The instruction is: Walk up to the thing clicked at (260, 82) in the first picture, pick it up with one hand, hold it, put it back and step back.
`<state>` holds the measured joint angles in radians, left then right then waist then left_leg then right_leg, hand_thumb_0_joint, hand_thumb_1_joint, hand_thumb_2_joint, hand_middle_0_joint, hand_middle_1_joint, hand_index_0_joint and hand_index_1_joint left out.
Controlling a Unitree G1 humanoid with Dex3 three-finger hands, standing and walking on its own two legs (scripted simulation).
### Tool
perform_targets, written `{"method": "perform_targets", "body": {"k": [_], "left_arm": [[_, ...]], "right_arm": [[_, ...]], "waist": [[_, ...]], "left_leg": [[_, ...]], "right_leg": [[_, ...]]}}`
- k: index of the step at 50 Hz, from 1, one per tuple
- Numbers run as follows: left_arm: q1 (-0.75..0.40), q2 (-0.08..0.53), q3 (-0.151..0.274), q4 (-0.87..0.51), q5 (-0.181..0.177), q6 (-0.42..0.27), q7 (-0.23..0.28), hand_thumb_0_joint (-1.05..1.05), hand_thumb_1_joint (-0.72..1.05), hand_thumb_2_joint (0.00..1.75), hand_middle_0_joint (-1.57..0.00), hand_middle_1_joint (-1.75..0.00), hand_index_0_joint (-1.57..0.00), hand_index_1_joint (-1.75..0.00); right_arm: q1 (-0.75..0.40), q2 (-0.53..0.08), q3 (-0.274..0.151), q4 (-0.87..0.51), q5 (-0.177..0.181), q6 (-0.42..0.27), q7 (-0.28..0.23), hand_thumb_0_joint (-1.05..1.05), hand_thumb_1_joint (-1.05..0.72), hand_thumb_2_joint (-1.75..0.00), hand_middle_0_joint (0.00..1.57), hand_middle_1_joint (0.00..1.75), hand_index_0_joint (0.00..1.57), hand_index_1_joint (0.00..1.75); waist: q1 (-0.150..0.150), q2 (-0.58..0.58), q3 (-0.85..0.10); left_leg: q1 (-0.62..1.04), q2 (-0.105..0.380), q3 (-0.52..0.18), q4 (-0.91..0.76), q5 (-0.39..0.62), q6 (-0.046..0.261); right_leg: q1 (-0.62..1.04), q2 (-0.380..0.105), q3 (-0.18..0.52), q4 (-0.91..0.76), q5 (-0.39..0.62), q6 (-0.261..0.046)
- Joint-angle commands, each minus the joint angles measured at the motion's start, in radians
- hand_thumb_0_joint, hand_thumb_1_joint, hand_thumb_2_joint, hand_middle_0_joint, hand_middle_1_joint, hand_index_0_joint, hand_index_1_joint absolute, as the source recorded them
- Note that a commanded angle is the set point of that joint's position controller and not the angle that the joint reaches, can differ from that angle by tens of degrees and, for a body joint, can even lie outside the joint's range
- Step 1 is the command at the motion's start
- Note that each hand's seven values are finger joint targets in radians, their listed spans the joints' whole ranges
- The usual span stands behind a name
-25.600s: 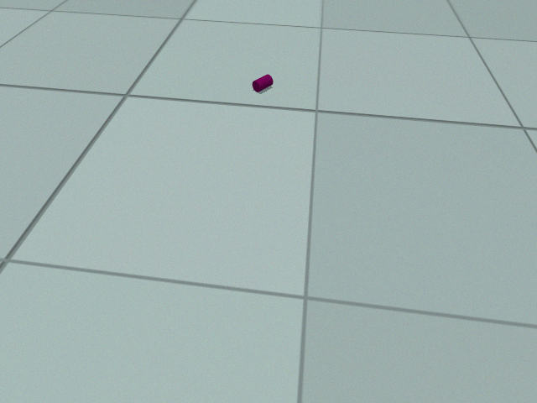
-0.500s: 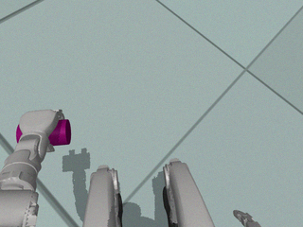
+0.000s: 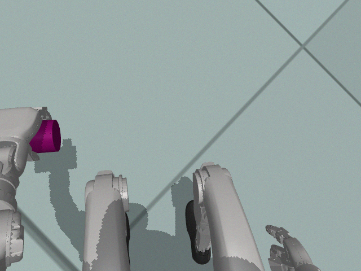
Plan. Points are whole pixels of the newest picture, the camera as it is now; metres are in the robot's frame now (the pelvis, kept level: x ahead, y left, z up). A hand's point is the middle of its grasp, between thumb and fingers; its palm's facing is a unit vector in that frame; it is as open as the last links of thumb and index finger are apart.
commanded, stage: crouch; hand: left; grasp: from above
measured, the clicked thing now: (27, 137) +0.40 +0.32 -0.20
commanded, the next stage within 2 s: lower in 0.48 s
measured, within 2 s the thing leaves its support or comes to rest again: neither
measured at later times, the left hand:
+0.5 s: hand (36, 141) +0.40 +0.32 -0.24, palm faces -0.49 -0.06 -0.87, open 10.2 cm
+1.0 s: hand (44, 143) +0.41 +0.32 -0.29, palm faces -0.48 -0.09 -0.87, open 10.2 cm
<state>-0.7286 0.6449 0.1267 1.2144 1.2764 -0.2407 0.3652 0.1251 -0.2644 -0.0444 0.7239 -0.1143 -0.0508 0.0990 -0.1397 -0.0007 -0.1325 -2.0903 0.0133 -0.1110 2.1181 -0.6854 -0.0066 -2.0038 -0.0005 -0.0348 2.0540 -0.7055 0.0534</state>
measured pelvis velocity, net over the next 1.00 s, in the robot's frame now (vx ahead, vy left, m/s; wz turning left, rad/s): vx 0.00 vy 0.00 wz -0.05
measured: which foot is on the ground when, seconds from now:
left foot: down 0.00-1.00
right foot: down 0.00-1.00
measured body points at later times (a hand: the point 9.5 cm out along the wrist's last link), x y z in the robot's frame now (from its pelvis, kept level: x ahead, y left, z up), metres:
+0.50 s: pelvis -0.01 +0.00 -0.06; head +0.23 +0.06 +0.32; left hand +0.42 +0.32 -0.19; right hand +0.06 -0.28 -0.17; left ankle +0.07 +0.12 -0.39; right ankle +0.08 -0.14 -0.39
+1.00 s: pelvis +0.00 +0.00 -0.10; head +0.25 +0.07 +0.27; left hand +0.43 +0.32 -0.24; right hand +0.07 -0.29 -0.21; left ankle +0.07 +0.12 -0.39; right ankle +0.08 -0.14 -0.39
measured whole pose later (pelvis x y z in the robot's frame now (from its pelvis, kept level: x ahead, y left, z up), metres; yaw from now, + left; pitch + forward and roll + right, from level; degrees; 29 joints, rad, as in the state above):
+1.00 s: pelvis +0.00 +0.00 -0.10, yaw -3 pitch +34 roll -9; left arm -0.84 0.81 0.23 1.44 1.36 -0.36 0.45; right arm 0.08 -0.27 0.03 0.79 -0.18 -0.03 0.14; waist -0.19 -0.05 -0.02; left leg -2.34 0.01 -0.16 2.45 -0.70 -0.02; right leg -2.24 0.03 -0.05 2.36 -0.72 0.06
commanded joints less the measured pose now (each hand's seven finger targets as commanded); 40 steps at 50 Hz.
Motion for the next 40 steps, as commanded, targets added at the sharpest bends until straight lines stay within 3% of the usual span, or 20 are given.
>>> {"method": "perform_targets", "body": {"k": [1,2,5,9,14,17,21,25,30,34,37,40], "left_arm": [[-0.311,0.323,0.072,-0.162,-0.023,-0.004,0.045,0.00,0.74,0.80,-1.06,-0.66,-1.08,-0.64],[-0.303,0.310,0.060,-0.152,-0.022,-0.005,0.040,0.00,0.74,0.80,-1.06,-0.65,-1.08,-0.63],[-0.320,0.360,0.086,-0.152,-0.016,-0.016,0.038,0.00,0.76,0.79,-1.06,-0.67,-1.09,-0.64],[-0.307,0.370,0.097,-0.129,-0.013,-0.030,0.035,0.00,0.76,0.79,-1.06,-0.68,-1.09,-0.65],[-0.337,0.390,0.101,-0.105,-0.007,-0.051,0.038,0.00,0.79,0.79,-1.08,-0.69,-1.11,-0.66],[-0.365,0.412,0.111,-0.107,0.004,-0.067,0.048,0.00,0.82,0.78,-1.09,-0.68,-1.13,-0.64],[-0.363,0.398,0.102,-0.055,0.017,-0.074,0.062,0.00,0.82,0.81,-1.12,-0.65,-1.14,-0.63],[-0.398,0.436,0.119,-0.051,0.022,-0.080,0.076,0.00,0.85,0.83,-1.14,-0.65,-1.16,-0.64],[-0.406,0.449,0.122,-0.016,0.025,-0.080,0.085,0.00,0.85,0.83,-1.18,-0.64,-1.18,-0.64],[-0.419,0.423,0.088,0.058,0.031,-0.088,0.081,0.00,0.86,0.81,-1.21,-0.60,-1.20,-0.61],[-0.404,0.450,0.104,0.084,0.040,-0.097,0.088,0.00,0.87,0.83,-1.22,-0.61,-1.21,-0.62],[-0.436,0.476,0.117,0.047,0.046,-0.117,0.102,0.00,0.90,0.84,-1.25,-0.59,-1.23,-0.61]], "right_arm": [[0.215,-0.222,-0.078,-0.014,-0.001,-0.004,0.003,0.00,-0.89,-0.90,0.20,0.30,0.20,0.30],[0.213,-0.222,-0.078,-0.014,-0.002,-0.002,0.006,0.00,-0.89,-0.90,0.20,0.30,0.20,0.30],[0.212,-0.222,-0.075,-0.012,-0.003,0.004,0.012,0.00,-0.89,-0.90,0.20,0.30,0.20,0.30],[0.214,-0.223,-0.071,-0.009,-0.008,0.008,0.020,0.00,-0.90,-0.90,0.20,0.30,0.20,0.30],[0.215,-0.233,-0.068,0.002,-0.014,0.012,0.028,0.00,-0.90,-0.90,0.20,0.30,0.20,0.30],[0.201,-0.240,-0.068,0.010,-0.017,0.015,0.029,0.00,-0.89,-0.90,0.20,0.30,0.20,0.30],[0.201,-0.236,-0.058,0.015,-0.023,0.015,0.030,0.00,-0.89,-0.90,0.20,0.30,0.20,0.30],[0.191,-0.243,-0.059,0.026,-0.028,0.014,0.027,0.00,-0.89,-0.90,0.20,0.30,0.20,0.30],[0.191,-0.238,-0.046,0.034,-0.035,0.010,0.029,0.00,-0.90,-0.90,0.20,0.30,0.20,0.30],[0.184,-0.238,-0.028,0.045,-0.041,0.010,0.031,0.00,-0.90,-0.90,0.20,0.30,0.20,0.30],[0.173,-0.243,-0.020,0.050,-0.045,0.008,0.031,0.00,-0.90,-0.90,0.20,0.30,0.20,0.30],[0.156,-0.252,-0.019,0.048,-0.053,0.009,0.033,0.00,-0.90,-0.90,0.20,0.30,0.20,0.30]], "waist": [[0.009,0.283,-0.687],[0.007,0.279,-0.694],[0.011,0.250,-0.691],[0.013,0.255,-0.686],[-0.003,0.261,-0.664],[0.007,0.302,-0.656],[-0.004,0.284,-0.648],[-0.003,0.293,-0.653],[-0.010,0.273,-0.639],[-0.032,0.241,-0.588],[-0.016,0.259,-0.591],[-0.022,0.301,-0.625]], "left_leg": [[0.625,-0.006,0.047,-0.215,0.280,0.016],[0.624,-0.007,0.050,-0.200,0.287,0.017],[0.560,-0.009,0.059,-0.172,0.250,0.024],[0.550,-0.009,0.062,-0.143,0.250,0.024],[0.509,-0.009,0.062,-0.110,0.241,0.024],[0.498,-0.007,0.051,-0.116,0.197,0.017],[0.482,-0.011,0.056,-0.084,0.188,0.020],[0.461,-0.012,0.063,-0.062,0.173,0.022],[0.412,-0.016,0.078,-0.024,0.183,0.028],[0.346,-0.017,0.073,0.005,0.165,0.032],[0.363,-0.017,0.067,0.015,0.175,0.027],[0.376,-0.015,0.065,0.039,0.204,0.022]], "right_leg": [[0.204,0.017,-0.071,-0.173,0.263,-0.085],[0.201,0.020,-0.073,-0.168,0.267,-0.085],[0.211,0.025,-0.070,-0.157,0.256,-0.084],[0.193,0.026,-0.072,-0.132,0.254,-0.083],[0.163,0.027,-0.077,-0.096,0.251,-0.083],[0.113,0.026,-0.088,-0.060,0.214,-0.088],[0.092,0.029,-0.089,-0.050,0.209,-0.087],[0.074,0.029,-0.091,-0.031,0.203,-0.086],[0.092,0.032,-0.090,-0.022,0.219,-0.083],[0.071,0.037,-0.098,-0.004,0.208,-0.083],[0.053,0.040,-0.107,0.022,0.208,-0.085],[0.050,0.042,-0.116,0.058,0.234,-0.083]]}}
